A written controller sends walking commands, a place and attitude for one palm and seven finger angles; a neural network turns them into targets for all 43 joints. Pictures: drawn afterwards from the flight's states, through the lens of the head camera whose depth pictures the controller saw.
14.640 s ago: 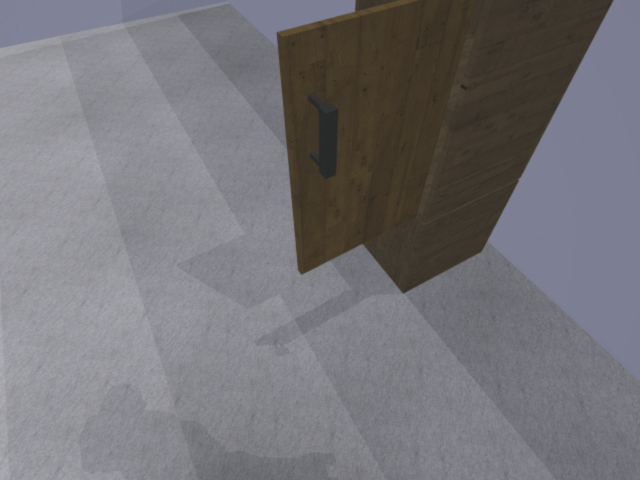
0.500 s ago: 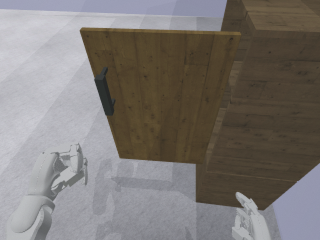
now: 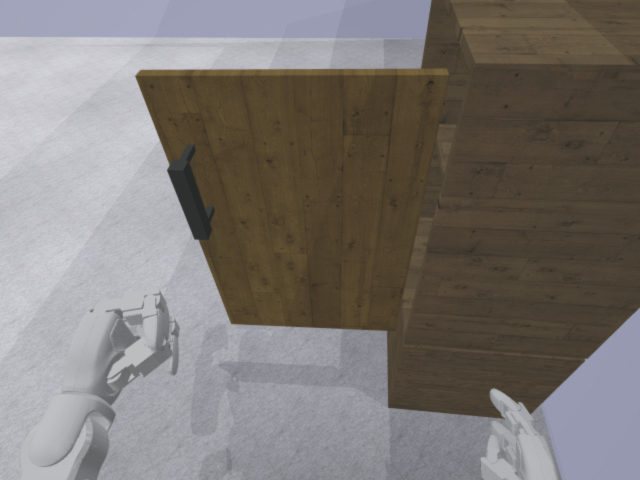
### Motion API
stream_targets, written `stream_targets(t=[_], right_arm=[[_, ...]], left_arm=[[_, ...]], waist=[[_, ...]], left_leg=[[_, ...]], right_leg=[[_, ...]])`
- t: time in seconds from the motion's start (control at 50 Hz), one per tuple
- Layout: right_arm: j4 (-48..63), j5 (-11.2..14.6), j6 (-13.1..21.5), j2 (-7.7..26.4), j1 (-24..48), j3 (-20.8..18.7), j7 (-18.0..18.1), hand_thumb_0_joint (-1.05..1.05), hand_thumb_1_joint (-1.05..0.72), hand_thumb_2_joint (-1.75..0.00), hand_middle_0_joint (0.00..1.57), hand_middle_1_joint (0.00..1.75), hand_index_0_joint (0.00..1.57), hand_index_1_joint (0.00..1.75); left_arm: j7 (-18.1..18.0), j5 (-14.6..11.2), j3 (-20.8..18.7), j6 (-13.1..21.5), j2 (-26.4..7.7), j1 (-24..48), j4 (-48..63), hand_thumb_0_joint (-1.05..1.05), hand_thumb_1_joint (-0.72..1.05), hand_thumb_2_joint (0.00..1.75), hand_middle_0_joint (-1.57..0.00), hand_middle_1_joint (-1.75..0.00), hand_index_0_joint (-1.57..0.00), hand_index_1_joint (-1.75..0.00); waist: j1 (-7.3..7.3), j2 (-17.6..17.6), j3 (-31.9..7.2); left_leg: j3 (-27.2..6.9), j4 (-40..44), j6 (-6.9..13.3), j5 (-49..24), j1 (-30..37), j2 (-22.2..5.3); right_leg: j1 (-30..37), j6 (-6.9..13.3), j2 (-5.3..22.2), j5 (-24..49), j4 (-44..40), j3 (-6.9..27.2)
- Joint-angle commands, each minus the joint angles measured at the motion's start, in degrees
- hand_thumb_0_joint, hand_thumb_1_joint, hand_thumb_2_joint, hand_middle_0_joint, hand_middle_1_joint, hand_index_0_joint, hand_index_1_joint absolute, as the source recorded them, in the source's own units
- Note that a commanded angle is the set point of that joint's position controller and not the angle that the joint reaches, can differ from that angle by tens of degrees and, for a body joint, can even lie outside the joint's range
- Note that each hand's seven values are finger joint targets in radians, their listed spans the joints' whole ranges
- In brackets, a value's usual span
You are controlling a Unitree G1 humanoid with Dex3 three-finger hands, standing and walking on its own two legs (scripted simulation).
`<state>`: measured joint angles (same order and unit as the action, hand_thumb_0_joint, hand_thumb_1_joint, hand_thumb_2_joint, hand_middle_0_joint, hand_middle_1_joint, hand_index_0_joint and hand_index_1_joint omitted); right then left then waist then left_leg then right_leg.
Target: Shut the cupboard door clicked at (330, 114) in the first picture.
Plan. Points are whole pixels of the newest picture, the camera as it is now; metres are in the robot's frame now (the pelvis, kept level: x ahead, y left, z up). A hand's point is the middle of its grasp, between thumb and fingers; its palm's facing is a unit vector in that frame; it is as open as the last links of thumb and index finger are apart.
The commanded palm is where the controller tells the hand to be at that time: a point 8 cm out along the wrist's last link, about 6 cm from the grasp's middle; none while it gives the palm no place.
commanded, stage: bring the fist close to the handle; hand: left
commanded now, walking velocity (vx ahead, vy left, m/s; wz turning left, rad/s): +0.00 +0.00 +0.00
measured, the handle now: (196, 193) +0.48 +0.23 +0.11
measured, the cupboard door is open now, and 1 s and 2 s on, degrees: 92 92 89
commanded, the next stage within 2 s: push the door shut along its arc in 1.42 s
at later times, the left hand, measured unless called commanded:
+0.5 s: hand (175, 294) +0.30 +0.20 +0.11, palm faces +0.02 -1.00 -0.03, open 3.1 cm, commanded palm +0.27 +0.25 +0.11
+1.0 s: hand (187, 244) +0.36 +0.20 +0.12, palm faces +0.03 -1.00 -0.03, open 3.1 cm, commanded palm +0.34 +0.25 +0.11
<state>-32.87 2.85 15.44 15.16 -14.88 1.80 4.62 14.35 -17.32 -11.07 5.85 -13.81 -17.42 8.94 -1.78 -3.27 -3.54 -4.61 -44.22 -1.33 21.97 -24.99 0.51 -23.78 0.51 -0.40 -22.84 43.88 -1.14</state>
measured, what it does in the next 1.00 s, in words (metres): stands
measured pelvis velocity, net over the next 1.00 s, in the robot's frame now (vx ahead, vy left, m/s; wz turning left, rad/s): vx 0.00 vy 0.01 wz -0.01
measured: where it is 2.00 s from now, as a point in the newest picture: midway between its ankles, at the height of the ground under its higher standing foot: outside the picture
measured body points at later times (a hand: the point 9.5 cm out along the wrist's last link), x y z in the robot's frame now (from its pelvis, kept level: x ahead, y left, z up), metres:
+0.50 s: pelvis +0.01 +0.02 +0.00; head +0.02 +0.00 +0.45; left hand +0.29 +0.25 +0.11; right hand +0.17 -0.22 -0.08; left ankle +0.01 +0.14 -0.71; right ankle +0.00 -0.11 -0.71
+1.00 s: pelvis +0.00 +0.01 +0.00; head +0.02 +0.00 +0.45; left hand +0.35 +0.26 +0.13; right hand +0.15 -0.23 -0.09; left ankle +0.01 +0.14 -0.71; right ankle +0.00 -0.11 -0.71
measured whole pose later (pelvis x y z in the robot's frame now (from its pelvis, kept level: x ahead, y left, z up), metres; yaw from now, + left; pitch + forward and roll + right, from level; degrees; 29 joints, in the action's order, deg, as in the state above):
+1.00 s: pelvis +0.00 +0.01 +0.00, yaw -1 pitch +5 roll +0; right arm -36.1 2.5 9.4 14.4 -14.4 2.3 4.4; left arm 11.1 -13.0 -14.0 5.1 -16.7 15.4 -20.9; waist 0.4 -2.1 -3.1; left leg -3.3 -42.1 -0.4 20.9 -25.9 0.9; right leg -24.9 -0.3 0.1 -21.4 41.6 0.1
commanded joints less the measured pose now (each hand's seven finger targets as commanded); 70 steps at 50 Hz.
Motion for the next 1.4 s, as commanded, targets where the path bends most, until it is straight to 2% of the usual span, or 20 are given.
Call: stream_targets(t=[0.0, 0.04, 0.12, 0.14, 0.26, 0.34, 0.44, 0.52, 0.62, 0.66, 0.8, 1.0, 1.04, 1.12, 1.14, 1.16, 1.2, 1.24, 1.3, 1.38], right_arm=[[10.2, 0.1, 3.3, 5.1, 5.5, -1.9, 0.7, 0.00, -0.90, -0.90, 0.20, 0.30, 0.20, 0.30], [9.5, -0.2, 3.3, 5.3, 5.2, -1.8, 0.8, 0.00, -0.90, -0.90, 0.20, 0.30, 0.20, 0.30], [8.2, -0.1, 3.7, 4.9, 4.9, -1.5, 0.8, 0.00, -0.90, -0.90, 0.20, 0.30, 0.20, 0.30], [7.6, -0.1, 3.6, 5.3, 4.5, -1.6, 0.8, 0.00, -0.90, -0.90, 0.20, 0.30, 0.20, 0.30], [7.8, 0.1, 3.1, 5.5, 4.7, -1.8, 0.8, 0.00, -0.90, -0.90, 0.20, 0.30, 0.20, 0.30], [7.8, -0.2, 2.2, 5.5, 4.9, -1.6, 0.6, 0.00, -0.90, -0.90, 0.20, 0.30, 0.20, 0.30], [7.5, -0.7, 1.0, 5.4, 5.0, -1.6, 0.2, 0.00, -0.90, -0.90, 0.20, 0.30, 0.20, 0.30], [7.2, -0.3, 0.9, 5.0, 4.9, -1.8, -0.1, 0.00, -0.90, -0.90, 0.20, 0.30, 0.20, 0.30], [6.6, -0.1, 0.5, 5.8, 3.8, -2.2, 0.2, 0.00, -0.90, -0.90, 0.20, 0.30, 0.20, 0.30], [6.2, -0.1, -0.3, 6.2, 3.8, -2.3, 0.4, 0.00, -0.90, -0.90, 0.20, 0.30, 0.20, 0.30], [5.6, -0.6, -1.7, 5.5, 4.5, -2.0, 0.3, 0.00, -0.90, -0.90, 0.20, 0.30, 0.20, 0.30], [4.4, 0.1, -4.4, 6.9, 2.3, -2.5, 0.5, 0.00, -0.90, -0.90, 0.20, 0.30, 0.20, 0.30], [5.0, -0.1, -4.7, 7.0, 2.1, -2.7, 0.5, 0.00, -0.90, -0.90, 0.20, 0.30, 0.20, 0.30], [5.6, -0.2, -4.9, 6.4, 1.9, -2.9, 0.1, 0.00, -0.90, -0.90, 0.20, 0.30, 0.20, 0.30], [5.5, -0.4, -5.0, 6.7, 1.5, -3.0, 0.1, 0.00, -0.90, -0.90, 0.20, 0.30, 0.20, 0.30], [5.8, -0.3, -5.1, 6.4, 1.7, -3.0, 0.0, 0.00, -0.90, -0.90, 0.20, 0.30, 0.20, 0.30], [5.4, -0.2, -5.3, 6.5, 1.3, -3.1, -0.1, 0.00, -0.90, -0.90, 0.20, 0.30, 0.20, 0.30], [5.2, -0.3, -5.7, 7.1, 1.1, -3.2, 0.0, 0.00, -0.90, -0.90, 0.20, 0.30, 0.20, 0.30], [5.4, 0.1, -6.2, 6.8, 1.6, -3.1, 0.2, 0.00, -0.90, -0.90, 0.20, 0.30, 0.20, 0.30], [5.7, 0.1, -6.3, 6.8, 1.6, -3.2, 0.4, 0.00, -0.90, -0.90, 0.20, 0.30, 0.20, 0.30]], left_arm=[[0.2, -1.2, -5.5, 2.0, -9.2, 7.3, 12.5, 0.00, 0.90, 0.90, -1.30, -1.50, -1.30, -1.50], [-1.1, -0.8, -6.5, 3.1, -10.6, 11.6, 13.7, 0.00, 0.90, 0.90, -1.30, -1.50, -1.30, -1.50], [-2.6, 0.1, -3.6, 5.3, -7.7, 18.3, 11.8, 0.00, 0.90, 0.90, -1.30, -1.50, -1.30, -1.50], [-2.7, 0.4, -3.7, 5.2, -8.6, 19.0, 10.0, 0.00, 0.90, 0.90, -1.30, -1.50, -1.30, -1.50], [-1.0, 1.4, -1.4, 1.7, -7.1, 19.5, 4.6, 0.00, 0.90, 0.90, -1.30, -1.50, -1.30, -1.50], [-2.5, 1.4, -4.8, 0.1, -9.9, 22.3, 3.5, 0.00, 0.90, 0.90, -1.30, -1.50, -1.30, -1.50], [-4.4, 1.8, -7.5, 2.1, -11.9, 28.3, 2.6, 0.00, 0.90, 0.90, -1.30, -1.50, -1.30, -1.50], [-3.4, 2.7, -1.9, 3.1, -7.0, 32.1, 1.2, 0.00, 0.90, 0.90, -1.30, -1.50, -1.30, -1.50], [-2.2, 2.6, -1.2, 1.1, -6.9, 34.0, -3.7, 0.00, 0.90, 0.90, -1.30, -1.50, -1.30, -1.50], [-2.6, 2.7, -3.9, 0.5, -9.8, 35.9, -6.5, 0.00, 0.90, 0.90, -1.30, -1.50, -1.30, -1.50], [-5.3, 3.9, -5.8, 3.3, -11.9, 47.2, -8.2, 0.00, 0.90, 0.90, -1.30, -1.50, -1.30, -1.50], [-1.3, 3.4, -7.1, 2.0, -14.8, 54.5, -24.3, 0.00, 0.90, 0.90, -1.30, -1.50, -1.30, -1.50], [-1.1, 3.1, -8.6, 2.6, -16.2, 53.7, -24.4, 0.00, 0.90, 0.90, -1.30, -1.50, -1.30, -1.50], [-0.8, 2.8, -8.9, 5.9, -16.2, 54.5, -21.6, 0.00, 0.90, 0.90, -1.30, -1.50, -1.30, -1.50], [-1.0, 3.0, -9.8, 6.7, -17.6, 53.6, -21.2, 0.00, 0.90, 0.90, -1.30, -1.50, -1.30, -1.50], [-0.9, 3.0, -8.9, 7.0, -16.2, 52.7, -21.0, 0.00, 0.90, 0.90, -1.30, -1.50, -1.30, -1.50], [-0.9, 3.0, -8.1, 7.2, -15.3, 53.2, -21.7, 0.00, 0.90, 0.90, -1.30, -1.50, -1.30, -1.50], [-1.1, 2.9, -10.6, 6.7, -18.1, 51.4, -23.7, 0.00, 0.90, 0.90, -1.30, -1.50, -1.30, -1.50], [-0.6, 2.7, -9.5, 5.8, -16.6, 52.9, -24.7, 0.00, 0.90, 0.90, -1.30, -1.50, -1.30, -1.50], [-0.2, 2.8, -9.1, 6.4, -16.8, 55.2, -22.2, 0.00, 0.90, 0.90, -1.30, -1.50, -1.30, -1.50]], waist=[[-0.34, 4.8, -5.9], [0.15, 4.1, -7.0], [1.36, 0.4, -6.6], [1.83, 2.7, -6.3], [0.76, 2.4, -9.2], [0.26, 3.1, -9.6], [0.18, 2.6, -11.4], [1.54, -1.7, -11.1], [1.88, 2.0, -10.7], [1.91, 4.8, -10.5], [1.98, 0.8, -13.5], [3.06, 3.5, -12.1], [2.27, 4.5, -14.4], [1.72, 0.6, -18.0], [1.68, 2.7, -18.6], [1.51, 0.5, -18.4], [2.26, 1.8, -16.8], [1.91, 3.7, -15.2], [2.49, 2.8, -13.1], [2.77, 0.9, -15.9]], left_leg=[[3.4, 5.8, 3.0, -8.6, 0.7, 1.5], [3.0, 5.9, 3.1, -9.9, 1.6, 1.4], [2.6, 6.6, 2.7, -9.3, 3.5, 1.3], [2.4, 6.4, 2.9, -8.8, 2.8, 1.1], [2.3, 7.6, 2.8, -10.4, 3.7, 1.0], [2.3, 7.9, 2.5, -12.7, 3.7, 0.8], [2.7, 7.9, 2.3, -15.1, 4.5, 0.8], [2.9, 7.8, 1.9, -15.8, 6.6, 0.6], [2.2, 8.0, 2.0, -15.4, 6.1, 0.4], [2.3, 8.3, 2.3, -13.8, 4.9, 0.5], [2.9, 8.0, 2.0, -15.2, 6.8, 0.6], [3.5, 7.7, 2.4, -13.0, 3.4, 0.8], [3.5, 7.4, 2.6, -14.0, 3.5, 0.9], [4.1, 6.9, 2.4, -17.1, 5.6, 1.0], [3.9, 6.6, 2.6, -18.0, 5.5, 0.8], [4.2, 6.8, 2.6, -18.6, 5.6, 0.8], [4.2, 6.9, 2.6, -17.7, 5.2, 0.8], [4.1, 7.2, 2.8, -15.9, 3.6, 0.8], [4.6, 7.9, 2.8, -13.8, 3.2, 0.9], [4.2, 7.6, 2.8, -15.4, 5.3, 0.8]], right_leg=[[3.9, -0.9, 1.0, 8.6, -9.9, 2.1], [3.8, -0.7, 0.4, 10.5, -8.7, 1.1], [1.3, -0.2, -0.2, 10.4, -7.3, -1.0], [1.1, -0.4, -0.3, 9.5, -7.6, -0.7], [3.0, 0.0, 0.0, 11.9, -7.5, -1.2], [4.2, 0.1, -0.1, 14.2, -7.1, -1.8], [5.2, 0.3, -0.2, 16.5, -6.4, -1.6], [3.1, 0.6, -0.3, 17.1, -6.3, -1.9], [2.8, 0.5, -0.4, 17.2, -6.7, -2.2], [3.1, 0.3, -0.3, 15.8, -7.3, -1.9], [3.6, 0.6, -0.2, 16.8, -6.8, -1.3], [3.3, 0.4, 0.1, 17.2, -8.3, -0.2], [4.9, 0.4, 0.0, 18.0, -8.0, 0.0], [6.3, 0.6, 0.0, 21.9, -6.8, 0.3], [7.2, 0.5, -0.1, 22.6, -6.6, 0.3], [6.9, 0.5, 0.0, 23.5, -6.4, 0.3], [5.8, 0.3, -0.2, 23.0, -6.7, 0.1], [6.1, 0.2, -0.2, 21.4, -7.3, 0.3], [4.6, 0.1, -0.1, 19.6, -8.2, 0.5], [5.3, 0.3, -0.2, 20.6, -7.8, 0.5]])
